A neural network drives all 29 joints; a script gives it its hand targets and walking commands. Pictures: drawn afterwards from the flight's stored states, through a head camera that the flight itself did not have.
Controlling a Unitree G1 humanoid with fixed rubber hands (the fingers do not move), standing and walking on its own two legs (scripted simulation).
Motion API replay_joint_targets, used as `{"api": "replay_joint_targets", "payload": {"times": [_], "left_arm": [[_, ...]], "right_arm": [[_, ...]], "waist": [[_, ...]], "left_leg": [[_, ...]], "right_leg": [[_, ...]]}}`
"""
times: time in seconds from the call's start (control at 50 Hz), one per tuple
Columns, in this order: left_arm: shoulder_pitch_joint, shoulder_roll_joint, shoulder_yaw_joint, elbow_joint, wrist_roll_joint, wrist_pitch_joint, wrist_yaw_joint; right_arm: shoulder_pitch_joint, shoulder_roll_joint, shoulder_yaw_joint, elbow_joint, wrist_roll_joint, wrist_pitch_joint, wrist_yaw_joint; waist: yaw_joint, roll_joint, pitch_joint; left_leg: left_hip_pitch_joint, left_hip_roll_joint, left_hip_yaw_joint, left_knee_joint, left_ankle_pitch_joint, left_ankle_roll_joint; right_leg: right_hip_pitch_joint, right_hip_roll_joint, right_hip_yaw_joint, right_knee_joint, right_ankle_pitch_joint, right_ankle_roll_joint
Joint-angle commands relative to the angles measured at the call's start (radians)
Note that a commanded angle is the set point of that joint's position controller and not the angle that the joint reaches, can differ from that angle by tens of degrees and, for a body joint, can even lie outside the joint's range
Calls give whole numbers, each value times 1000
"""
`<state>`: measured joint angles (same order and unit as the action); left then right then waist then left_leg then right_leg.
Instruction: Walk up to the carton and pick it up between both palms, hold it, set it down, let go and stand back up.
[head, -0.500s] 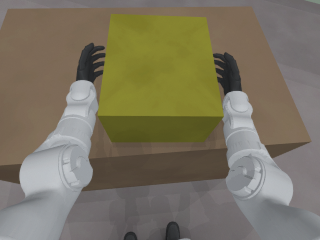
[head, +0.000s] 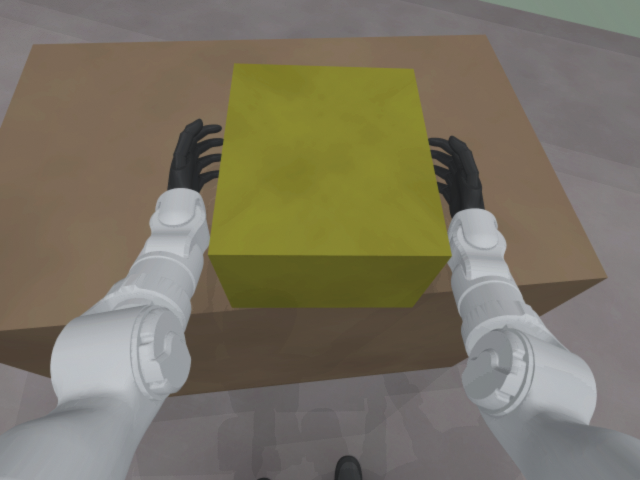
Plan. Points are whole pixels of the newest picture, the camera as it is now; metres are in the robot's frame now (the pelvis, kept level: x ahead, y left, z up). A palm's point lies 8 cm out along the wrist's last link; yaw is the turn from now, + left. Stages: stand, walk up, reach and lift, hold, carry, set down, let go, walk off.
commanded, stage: reach and lift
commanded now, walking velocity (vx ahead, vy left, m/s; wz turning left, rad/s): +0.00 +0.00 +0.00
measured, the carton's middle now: (324, 186) +0.50 -0.04 +0.00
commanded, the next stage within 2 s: none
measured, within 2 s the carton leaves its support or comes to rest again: leaves its support in 0.34 s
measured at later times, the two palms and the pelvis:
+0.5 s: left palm (168, 220) +0.42 +0.15 +0.06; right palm (466, 221) +0.39 -0.20 +0.06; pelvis -0.02 +0.00 +0.00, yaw +0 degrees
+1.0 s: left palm (150, 209) +0.40 +0.15 +0.10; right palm (481, 209) +0.38 -0.19 +0.11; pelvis -0.02 +0.00 +0.01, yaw +1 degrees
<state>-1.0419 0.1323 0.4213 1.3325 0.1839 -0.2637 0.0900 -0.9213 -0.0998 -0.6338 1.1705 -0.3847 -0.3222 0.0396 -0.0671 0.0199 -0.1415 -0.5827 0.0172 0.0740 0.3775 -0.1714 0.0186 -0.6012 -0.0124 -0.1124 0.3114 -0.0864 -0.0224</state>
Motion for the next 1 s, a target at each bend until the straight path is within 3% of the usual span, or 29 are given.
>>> {"api": "replay_joint_targets", "payload": {"times": [0.0,0.08,0.1,0.16,0.34,0.52,0.64,0.7,0.74,0.84,0.9,0.98], "left_arm": [[-496,-527,-204,7,40,-13,-152],[-516,-521,-215,9,10,-20,-154],[-525,-518,-224,6,9,-20,-155],[-533,-505,-223,-6,-4,-27,-157],[-571,-517,-263,-43,-62,-32,-162],[-634,-536,-340,-130,-127,-26,-158],[-607,-567,-385,-217,-147,16,-150],[-573,-590,-395,-265,-147,46,-147],[-550,-581,-378,-283,-130,70,-146],[-499,-598,-374,-359,-128,123,-148],[-484,-583,-335,-350,-99,154,-159],[-447,-582,-350,-427,-95,188,-163]], "right_arm": [[-531,477,279,2,-40,-44,117],[-559,475,304,-22,-23,-42,117],[-556,473,302,-17,-20,-39,115],[-561,488,326,-37,1,-31,111],[-581,499,381,-73,60,-11,106],[-571,519,405,-78,106,29,94],[-536,515,459,-96,180,69,89],[-529,514,500,-134,224,91,91],[-509,520,517,-146,244,116,93],[-504,531,567,-248,294,156,95],[-492,526,551,-250,282,183,90],[-470,550,591,-307,299,197,78]], "waist": [[5,-3,-680],[7,-23,-682],[-4,-21,-681],[12,-33,-681],[11,-19,-674],[-21,-7,-673],[-33,44,-644],[-23,54,-621],[-3,39,-578],[5,4,-534],[7,-25,-459],[17,-50,-471]], "left_leg": [[228,10,-20,28,370,-27],[186,2,-20,5,294,-16],[187,2,-22,1,269,-17],[153,-5,-14,-11,217,-13],[160,-14,-16,-19,160,-18],[213,-17,-33,-32,89,-35],[310,-18,-48,-9,196,-70],[329,-20,-61,-9,231,-76],[338,-22,-58,-13,230,-73],[343,-29,-66,-32,242,-68],[320,-37,-61,-63,157,-55],[328,-46,-56,-71,169,-47]], "right_leg": [[485,3,13,107,515,40],[528,0,21,113,495,43],[536,1,24,111,480,43],[576,-2,32,115,469,44],[575,0,36,103,411,33],[543,5,32,83,317,20],[537,18,27,71,347,9],[548,25,30,64,345,7],[557,26,33,49,324,7],[617,32,40,42,339,19],[642,23,47,25,283,28],[698,22,57,26,322,37]]}}
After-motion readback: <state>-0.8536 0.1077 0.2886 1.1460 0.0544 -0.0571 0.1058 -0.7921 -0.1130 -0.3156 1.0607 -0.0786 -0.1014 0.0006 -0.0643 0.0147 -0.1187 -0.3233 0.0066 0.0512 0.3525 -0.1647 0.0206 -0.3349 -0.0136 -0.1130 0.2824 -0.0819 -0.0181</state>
